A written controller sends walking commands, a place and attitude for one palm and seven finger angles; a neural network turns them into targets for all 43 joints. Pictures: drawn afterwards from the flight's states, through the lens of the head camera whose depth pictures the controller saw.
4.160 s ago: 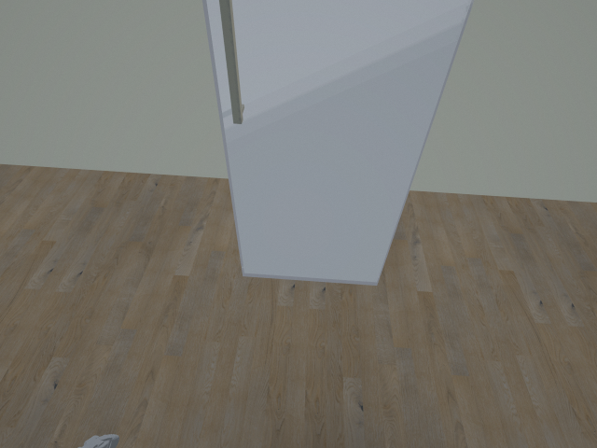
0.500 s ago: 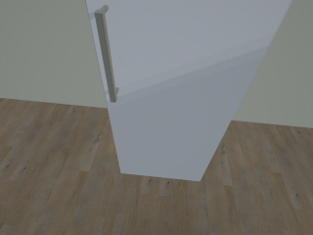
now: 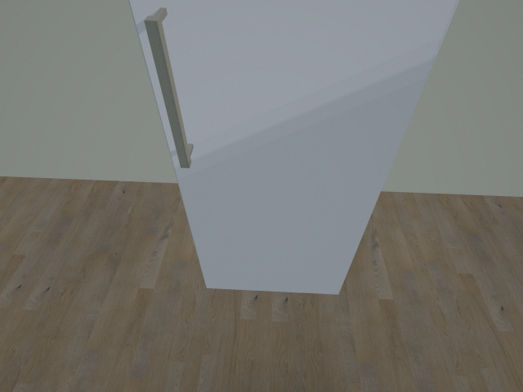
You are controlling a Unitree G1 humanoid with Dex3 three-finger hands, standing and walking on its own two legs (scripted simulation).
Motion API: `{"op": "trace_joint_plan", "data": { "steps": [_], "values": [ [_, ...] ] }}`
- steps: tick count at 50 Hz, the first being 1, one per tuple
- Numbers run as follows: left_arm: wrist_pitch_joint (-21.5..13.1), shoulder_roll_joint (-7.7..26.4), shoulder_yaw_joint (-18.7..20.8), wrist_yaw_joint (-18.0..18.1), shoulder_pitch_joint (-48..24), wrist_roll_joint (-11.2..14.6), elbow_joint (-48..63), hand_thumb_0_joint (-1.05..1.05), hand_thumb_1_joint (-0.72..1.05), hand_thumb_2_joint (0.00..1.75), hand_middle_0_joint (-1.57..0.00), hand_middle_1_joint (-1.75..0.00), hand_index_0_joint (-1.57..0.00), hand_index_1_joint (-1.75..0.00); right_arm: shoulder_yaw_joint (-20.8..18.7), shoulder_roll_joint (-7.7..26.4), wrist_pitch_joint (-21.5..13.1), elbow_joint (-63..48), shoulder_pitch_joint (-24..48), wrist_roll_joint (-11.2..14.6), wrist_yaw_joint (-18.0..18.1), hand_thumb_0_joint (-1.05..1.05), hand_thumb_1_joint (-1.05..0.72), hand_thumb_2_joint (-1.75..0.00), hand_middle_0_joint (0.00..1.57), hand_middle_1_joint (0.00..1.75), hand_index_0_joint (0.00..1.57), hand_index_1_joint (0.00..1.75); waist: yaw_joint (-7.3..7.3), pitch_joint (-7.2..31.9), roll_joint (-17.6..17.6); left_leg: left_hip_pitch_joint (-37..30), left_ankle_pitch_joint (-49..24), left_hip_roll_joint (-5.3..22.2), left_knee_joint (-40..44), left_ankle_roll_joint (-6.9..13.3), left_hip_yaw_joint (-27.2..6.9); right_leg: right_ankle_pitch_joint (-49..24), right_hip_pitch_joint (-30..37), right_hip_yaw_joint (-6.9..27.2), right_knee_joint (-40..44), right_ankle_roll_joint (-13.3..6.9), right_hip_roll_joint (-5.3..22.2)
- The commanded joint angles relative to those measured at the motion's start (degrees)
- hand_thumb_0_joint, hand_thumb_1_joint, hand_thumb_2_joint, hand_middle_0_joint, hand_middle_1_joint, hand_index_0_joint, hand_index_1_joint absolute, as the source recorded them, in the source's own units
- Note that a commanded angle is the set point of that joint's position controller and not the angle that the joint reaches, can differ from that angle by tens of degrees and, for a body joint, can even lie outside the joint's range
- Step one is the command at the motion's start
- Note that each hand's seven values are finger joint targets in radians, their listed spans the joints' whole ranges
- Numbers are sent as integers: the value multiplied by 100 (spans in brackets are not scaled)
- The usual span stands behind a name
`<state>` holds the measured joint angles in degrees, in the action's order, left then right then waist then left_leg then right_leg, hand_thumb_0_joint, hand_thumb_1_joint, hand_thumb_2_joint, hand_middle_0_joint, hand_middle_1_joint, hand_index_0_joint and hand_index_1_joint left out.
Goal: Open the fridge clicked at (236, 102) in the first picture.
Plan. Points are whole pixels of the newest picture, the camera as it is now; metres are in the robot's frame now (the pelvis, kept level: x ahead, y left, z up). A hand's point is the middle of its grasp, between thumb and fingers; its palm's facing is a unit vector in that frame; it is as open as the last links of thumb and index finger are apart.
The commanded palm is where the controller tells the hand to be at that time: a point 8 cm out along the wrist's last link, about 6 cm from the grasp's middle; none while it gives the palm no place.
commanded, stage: come to a stop and stand still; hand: left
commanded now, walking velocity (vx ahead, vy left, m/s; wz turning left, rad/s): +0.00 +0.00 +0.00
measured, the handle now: (175, 98) +0.57 +0.19 +0.17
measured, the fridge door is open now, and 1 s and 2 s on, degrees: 0 0 0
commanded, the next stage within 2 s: look again from close up in 0.64 s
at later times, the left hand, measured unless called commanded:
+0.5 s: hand out of the picture -0.04 +0.13 -0.17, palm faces +0.04 -0.98 -0.17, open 7.4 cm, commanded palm none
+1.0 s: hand out of the picture -0.04 +0.13 -0.17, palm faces +0.06 -0.98 -0.16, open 7.4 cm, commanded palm none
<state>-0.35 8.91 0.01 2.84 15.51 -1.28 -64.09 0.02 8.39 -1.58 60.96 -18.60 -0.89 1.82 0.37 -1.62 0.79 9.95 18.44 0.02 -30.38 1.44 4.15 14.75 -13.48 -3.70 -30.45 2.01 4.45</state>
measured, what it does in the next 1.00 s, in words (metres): stands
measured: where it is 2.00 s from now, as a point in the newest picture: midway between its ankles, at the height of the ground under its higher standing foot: outside the picture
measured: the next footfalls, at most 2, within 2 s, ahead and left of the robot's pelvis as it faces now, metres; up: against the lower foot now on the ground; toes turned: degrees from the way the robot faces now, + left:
none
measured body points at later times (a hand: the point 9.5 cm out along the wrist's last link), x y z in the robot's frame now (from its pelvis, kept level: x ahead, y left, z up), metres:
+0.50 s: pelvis -0.03 -0.03 +0.00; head -0.04 -0.03 +0.45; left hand -0.04 +0.19 -0.16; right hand -0.05 -0.25 -0.15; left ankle -0.02 +0.10 -0.73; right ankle +0.02 -0.14 -0.73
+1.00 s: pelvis -0.03 -0.03 +0.00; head -0.03 -0.03 +0.45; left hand -0.04 +0.18 -0.16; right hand -0.05 -0.23 -0.16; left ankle -0.02 +0.10 -0.73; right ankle +0.02 -0.14 -0.73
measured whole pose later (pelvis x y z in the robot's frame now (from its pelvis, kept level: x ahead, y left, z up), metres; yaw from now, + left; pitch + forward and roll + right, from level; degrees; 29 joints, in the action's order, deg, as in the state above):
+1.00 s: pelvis -0.03 -0.03 +0.00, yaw +0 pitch -2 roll +0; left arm 0.0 6.9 0.8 2.1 19.2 -1.1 -62.1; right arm 0.1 5.7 -0.7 62.9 -20.4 -1.0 1.1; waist -0.3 -0.5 -0.7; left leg 11.7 13.6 2.1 -26.8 -0.8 3.2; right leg 10.1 -14.9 -4.8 -26.5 -0.6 2.1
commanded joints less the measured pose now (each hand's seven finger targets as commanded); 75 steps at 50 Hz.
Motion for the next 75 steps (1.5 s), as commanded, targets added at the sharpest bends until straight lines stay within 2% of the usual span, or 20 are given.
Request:
{"op": "trace_joint_plan", "data": {
  "steps": [1, 4, 6, 8, 14, 18, 24, 33, 37, 40, 51, 54, 59, 61, 67, 69, 75],
  "values": [
    [-22, 478, 44, -52, 312, 24, 301, 0, 90, 90, -20, -30, -20, -30, -120, 609, -12, -375, -184, 14, 10, 0, -90, -90, 20, 30, 20, 30, -46, -523, -187, 877, -454, 616, 955, 47, -696, -102, 11, 300, 415, -341, 167],
    [-22, 545, 64, -66, 388, 15, 382, 0, 90, 90, -20, -30, -20, -30, -125, 617, 12, -401, -178, 0, -27, 0, -90, -90, 20, 30, 20, 30, -52, -708, -36, 1079, 319, 535, 1164, 43, -725, 172, -92, 399, 540, -359, 152],
    [-32, 583, 68, -73, 411, 18, 422, 0, 90, 90, -20, -30, -20, -30, -122, 632, 27, -393, -212, -2, -39, 0, -90, -90, 20, 30, 20, 30, -43, -736, -233, 1063, 451, 488, 1160, 41, -700, 392, -179, 489, 677, -365, 167],
    [-49, 607, 81, -73, 454, 16, 458, 0, 90, 90, -20, -30, -20, -30, -126, 606, 31, -382, -268, -6, -50, 0, -90, -90, 20, 30, 20, 30, -27, -614, -325, 906, 300, 452, 1067, 39, -607, 481, -223, 536, 779, -368, 202],
    [-63, 651, 107, -84, 479, 28, 538, 0, 90, 90, -20, -30, -20, -30, -106, 570, 38, -312, -362, -6, -58, 0, -90, -90, 20, 30, 20, 30, 1, -498, -233, 788, 226, 426, 997, -1, -504, 723, -305, 641, 987, -376, 245],
    [-71, 605, 111, -88, 564, 36, 534, 0, 90, 90, -20, -30, -20, -30, -91, 544, 31, -256, -400, 2, -52, 0, -90, -90, 20, 30, 20, 30, -10, -396, -83, 763, 178, 439, 986, -16, -496, 663, -234, 645, 1040, -376, 242],
    [-90, 522, 113, -90, 640, 48, 443, 0, 90, 90, -20, -30, -20, -30, -69, 444, 23, -109, -496, 15, -42, 0, -90, -90, 20, 30, 20, 30, -19, -336, -175, 718, -71, 448, 939, -50, -438, 493, -136, 625, 1091, -387, 264],
    [-83, 408, 109, -82, 709, 53, 348, 0, 90, 90, -20, -30, -20, -30, -58, 337, 38, 49, -588, 20, -25, 0, -90, -90, 20, 30, 20, 30, -37, -440, -136, 760, -126, 460, 950, -84, -430, 416, -103, 583, 1138, -388, 238],
    [-71, 365, 118, -74, 730, 49, 343, 0, 90, 90, -20, -30, -20, -30, -64, 300, 42, 83, -604, 16, -20, 0, -90, -90, 20, 30, 20, 30, -55, -501, 53, 834, -34, 485, 1030, -84, -465, 369, -86, 556, 1112, -386, 208],
    [-69, 344, 128, -77, 742, 47, 342, 0, 90, 90, -20, -30, -20, -30, -74, 274, 45, 84, -628, 11, -14, 0, -90, -90, 20, 30, 20, 30, -55, -500, -90, 860, -19, 482, 1024, -84, -446, 354, -58, 552, 1103, -379, 200],
    [-65, 241, 156, -78, 788, 38, 352, 0, 90, 90, -20, -30, -20, -30, -93, 244, 32, 67, -608, 0, -8, 0, -90, -90, 20, 30, 20, 30, -70, -438, -32, 888, 67, 510, 1127, -56, -518, 222, -21, 521, 1018, -370, 162],
    [-80, 216, 159, -73, 804, 35, 354, 0, 90, 90, -20, -30, -20, -30, -92, 246, 5, 70, -622, 9, -1, 0, -90, -90, 20, 30, 20, 30, -66, -301, 11, 815, -126, 566, 1147, -47, -545, -115, 101, 463, 926, -368, 153],
    [-85, 184, 147, -68, 829, 32, 318, 0, 90, 90, -20, -30, -20, -30, -83, 238, -6, 83, -560, 14, 11, 0, -90, -90, 20, 30, 20, 30, -85, -390, 52, 793, -284, 582, 1173, -57, -525, -364, 132, 440, 895, -371, 150],
    [-88, 187, 150, -67, 828, 33, 301, 0, 90, 90, -20, -30, -20, -30, -83, 229, 5, 92, -585, 14, 10, 0, -90, -90, 20, 30, 20, 30, -68, -400, -75, 761, -260, 566, 1161, -66, -491, -279, 113, 460, 928, -372, 159],
    [-93, 193, 151, -61, 843, 28, 292, 0, 90, 90, -20, -30, -20, -30, -78, 224, 6, 100, -550, 17, 11, 0, -90, -90, 20, 30, 20, 30, -77, -382, -63, 642, -375, 557, 1129, -67, -455, -310, 109, 468, 973, -378, 170],
    [-92, 190, 149, -65, 836, 31, 296, 0, 90, 90, -20, -30, -20, -30, -77, 209, 18, 111, -540, 13, 7, 0, -90, -90, 20, 30, 20, 30, -69, -449, -180, 670, -311, 523, 1105, -72, -426, -145, 32, 494, 1029, -377, 189],
    [-94, 205, 159, -70, 827, 36, 303, 0, 90, 90, -20, -30, -20, -30, -71, 181, 23, 127, -573, 3, 4, 0, -90, -90, 20, 30, 20, 30, -62, -434, -117, 639, -333, 505, 1081, -76, -407, -49, 12, 516, 1070, -391, 185]
  ]
}}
